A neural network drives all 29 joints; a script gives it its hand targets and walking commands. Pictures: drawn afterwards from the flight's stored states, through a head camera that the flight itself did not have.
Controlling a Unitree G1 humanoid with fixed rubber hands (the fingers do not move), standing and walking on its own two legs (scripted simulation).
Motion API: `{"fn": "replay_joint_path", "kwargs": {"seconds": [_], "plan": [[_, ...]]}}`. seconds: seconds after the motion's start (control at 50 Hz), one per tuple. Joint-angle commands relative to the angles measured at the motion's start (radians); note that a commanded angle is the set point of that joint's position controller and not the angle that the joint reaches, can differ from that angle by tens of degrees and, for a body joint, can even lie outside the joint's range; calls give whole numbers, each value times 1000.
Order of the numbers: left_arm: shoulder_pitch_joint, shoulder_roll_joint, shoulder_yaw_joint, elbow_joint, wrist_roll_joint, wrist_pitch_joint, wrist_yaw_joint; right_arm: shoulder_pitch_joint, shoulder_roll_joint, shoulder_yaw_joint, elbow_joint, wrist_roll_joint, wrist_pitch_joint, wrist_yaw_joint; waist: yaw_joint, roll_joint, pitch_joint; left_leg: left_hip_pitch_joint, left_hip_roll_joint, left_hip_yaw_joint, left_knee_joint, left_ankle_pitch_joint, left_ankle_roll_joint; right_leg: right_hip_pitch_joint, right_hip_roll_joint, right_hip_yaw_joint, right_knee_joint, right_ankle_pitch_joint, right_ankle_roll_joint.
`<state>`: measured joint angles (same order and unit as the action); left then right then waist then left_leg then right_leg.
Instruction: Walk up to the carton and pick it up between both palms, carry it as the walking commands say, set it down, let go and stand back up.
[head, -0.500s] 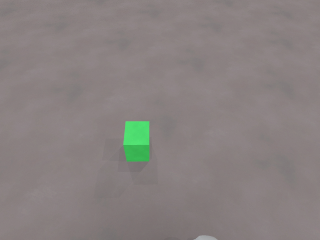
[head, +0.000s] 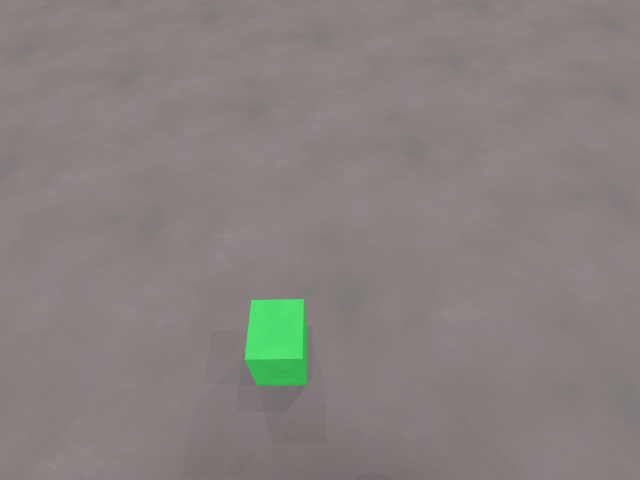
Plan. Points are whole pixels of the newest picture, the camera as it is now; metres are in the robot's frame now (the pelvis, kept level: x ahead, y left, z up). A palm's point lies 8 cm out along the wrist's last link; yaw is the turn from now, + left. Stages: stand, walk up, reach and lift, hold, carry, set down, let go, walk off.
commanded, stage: walk up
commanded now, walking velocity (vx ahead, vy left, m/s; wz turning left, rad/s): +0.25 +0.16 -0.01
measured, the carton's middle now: (279, 343) +0.56 +0.16 -0.66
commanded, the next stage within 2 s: none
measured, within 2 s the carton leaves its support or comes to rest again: neither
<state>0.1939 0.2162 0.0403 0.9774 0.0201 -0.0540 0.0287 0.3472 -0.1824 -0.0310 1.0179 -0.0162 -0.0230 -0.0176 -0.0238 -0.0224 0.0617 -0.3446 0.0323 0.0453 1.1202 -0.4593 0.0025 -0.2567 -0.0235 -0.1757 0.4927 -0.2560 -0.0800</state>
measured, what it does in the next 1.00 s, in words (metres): steps on the spot: left foot, then right foot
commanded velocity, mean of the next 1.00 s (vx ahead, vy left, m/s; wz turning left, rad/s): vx -0.15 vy -0.01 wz -0.04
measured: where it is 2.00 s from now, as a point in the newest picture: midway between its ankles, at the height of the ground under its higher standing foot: outside the picture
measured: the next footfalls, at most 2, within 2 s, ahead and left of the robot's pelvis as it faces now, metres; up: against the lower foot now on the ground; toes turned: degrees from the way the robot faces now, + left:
left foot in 0.32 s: +0.17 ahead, +0.13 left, +0.00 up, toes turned +4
right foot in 0.86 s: -0.08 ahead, -0.05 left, +0.00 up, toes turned -5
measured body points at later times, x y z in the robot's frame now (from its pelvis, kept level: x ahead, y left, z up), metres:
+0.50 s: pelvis +0.06 +0.06 +0.00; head +0.11 +0.11 +0.44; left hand +0.18 +0.31 -0.16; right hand +0.10 -0.21 -0.11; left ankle +0.13 +0.13 -0.74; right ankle -0.02 -0.09 -0.61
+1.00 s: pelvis -0.06 +0.04 +0.00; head -0.04 +0.01 +0.45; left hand -0.04 +0.30 -0.13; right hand -0.02 -0.24 -0.15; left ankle -0.06 +0.18 -0.66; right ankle -0.12 -0.04 -0.74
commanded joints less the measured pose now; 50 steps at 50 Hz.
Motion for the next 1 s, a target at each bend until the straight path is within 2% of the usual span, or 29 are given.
{"fn": "replay_joint_path", "kwargs": {"seconds": [0.0, 0.02, 0.06, 0.14, 0.24, 0.26, 0.28, 0.3, 0.32, 0.36, 0.44, 0.46, 0.48, 0.52, 0.56, 0.6, 0.62, 0.66, 0.7, 0.74, 0.76, 0.78, 0.8, 0.84, 0.86, 0.9, 0.92, 0.94, 0.98], "plan": [[146, 41, -8, 27, -1, -21, -4, 37, -10, -12, -42, -11, 45, 21, -2, -91, -30, -195, 57, -31, -98, 214, 7, 142, -240, 155, -181, 712, -52], [99, 11, -29, 38, -14, -11, 2, -19, -27, 6, -65, -3, 41, 18, -19, -147, -8, -60, 3, -21, -226, 242, -3, 66, -163, 69, -186, 930, -24], [136, 35, -18, 39, -18, -11, -4, -123, -39, 4, -87, 7, 45, 20, 15, -202, -22, -26, -41, 38, -341, 272, -22, 117, -146, 42, -178, 995, -19], [96, 103, 3, 0, -20, 30, 4, -112, -138, -22, -81, 5, 70, 1, -31, -254, -81, 40, -75, 100, -341, 338, -29, 132, -171, 55, -14, 1151, -2], [71, 118, 26, -29, 4, 70, 7, -115, -147, -40, -108, -17, 79, -8, -41, -141, -98, 228, 10, 36, -537, 382, 11, -16, -190, 118, 98, 465, 20], [87, 78, 26, -26, 1, 78, 5, -37, -173, -47, -83, -25, 65, -19, -78, 24, -107, 244, 103, -63, -681, 606, 52, 2, -128, 90, 241, 248, 61], [150, 12, 24, -48, -15, 88, 7, 6, -247, -71, -94, -31, 58, -26, -87, 334, -126, 317, 356, -335, -763, 1205, 181, -161, 42, 80, 614, -358, 125], [155, 11, 20, -51, -22, 103, 4, 13, -238, -69, -90, -19, 40, -37, -42, 262, -141, 249, 419, -332, -671, 1431, 236, -150, 23, 231, 709, -421, 111], [176, 24, 23, -51, -22, 106, 10, 13, -226, -69, -79, -11, 35, -44, -5, 189, -119, 221, 425, -307, -669, 1531, 250, -198, 15, 253, 780, -396, 101], [201, 61, 30, -31, -9, 139, 4, -128, -208, -52, -137, -7, 49, -49, 23, 143, -134, 129, 355, -265, -722, 1077, 254, -173, 37, 229, 874, -346, 130], [32, 151, 69, -97, 5, 178, 1, -122, -221, -41, -143, -29, 46, -48, 21, 145, -114, 79, 281, -215, -724, 999, 141, -190, 49, 251, 912, -247, 144], [107, 105, 50, -87, -8, 172, -8, -158, -219, -43, -176, -22, 48, -37, 43, 204, -181, 120, 240, -125, -745, 853, 121, -142, 67, 237, 869, -240, 161], [79, 164, 80, -85, 9, 177, -4, -122, -220, -42, -160, -20, 43, -36, 32, 140, -177, 146, 243, -182, -790, 714, 51, -162, 101, 245, 928, -198, 162], [103, 146, 78, -76, 12, 182, -11, -126, -210, -45, -164, -11, 43, -35, 38, 153, -189, 170, 197, -124, -848, 460, -20, -159, 103, 232, 870, -144, 166], [100, 117, 57, -91, 4, 179, -10, -141, -209, -53, -185, -16, 58, -34, 37, 192, -144, 75, 185, -98, -896, 157, 23, -128, 92, 209, 729, -135, 166], [115, 129, 49, -93, -7, 174, -33, -158, -227, -59, -194, -10, 78, -31, 37, 324, -106, 69, 161, -67, -984, -30, -26, -41, 109, 136, 484, -151, 162], [175, 141, 57, -74, -5, 168, -31, -112, -253, -66, -175, -9, 77, -33, 32, 347, -139, 73, 175, -78, -1052, -44, -87, 32, 123, 102, 414, -171, 150], [169, 134, 43, -66, -14, 164, -32, -76, -240, -63, -157, -11, 91, -28, 9, 408, -70, 59, 189, -101, -1095, -58, -90, 92, 121, 83, 217, -247, 133], [247, 134, 38, -39, -11, 147, -21, -106, -258, -74, -148, 8, 102, -26, 34, 294, -67, 88, 195, -68, -1064, -36, -75, 146, 117, 49, 21, -200, 116], [339, 107, 32, 10, -1, 126, -6, -126, -233, -63, -143, 13, 105, -22, 69, 218, -28, 69, 109, 40, -941, -3, -95, 166, 86, 97, -196, -93, 68], [289, 120, 38, 5, 6, 116, -2, -99, -187, -50, -146, 24, 105, -17, 51, 76, 20, 64, 30, 71, -759, 32, -83, 89, 0, 233, -271, -132, 24], [190, 202, 46, -41, 16, 99, 2, -69, -156, -57, -160, 26, 107, -13, 15, -307, 15, 24, -52, 41, -398, -8, -34, -86, -243, 612, -335, -249, -63], [63, 204, 23, -122, 13, 81, 9, -100, -157, -55, -167, 10, 102, -16, 5, -252, 112, -67, -51, -14, -199, -7, -3, -211, -342, 639, -410, -367, -107], [-37, 155, 2, -139, -5, 72, -2, -73, -158, -54, -126, 6, 105, -6, -74, -218, 35, -61, -55, -130, -10, 66, -1, -121, -221, 420, -338, -88, 57], [-30, 152, 0, -87, 8, 66, -3, -125, -198, -79, -127, -2, 109, 6, -45, -178, -40, 4, -63, -122, 14, 173, -7, -142, -143, 327, -266, -12, 26], [10, 140, -4, -80, 26, 71, 12, -174, -218, -78, -143, -1, 104, 5, -25, -135, 7, -23, -92, -61, 59, 134, -16, -154, -151, 325, -210, 266, -48], [33, 119, -7, -76, 12, 70, 18, -184, -213, -80, -113, 5, 113, 1, -3, -59, 9, -93, -63, -81, 20, 99, -30, -19, -168, 327, -164, 374, -11], [41, 121, -23, -89, -15, 73, 22, -203, -208, -65, -147, 25, 116, 1, -10, -146, 32, -148, -79, -80, -80, 62, -31, 78, -137, 297, -143, 521, -20], [154, 62, -31, -32, -9, 57, 16, -146, -134, -34, -105, 16, 95, 5, 29, -168, -37, -125, -65, -39, -335, 127, -10, 270, -117, 292, -233, 217, 8]]}}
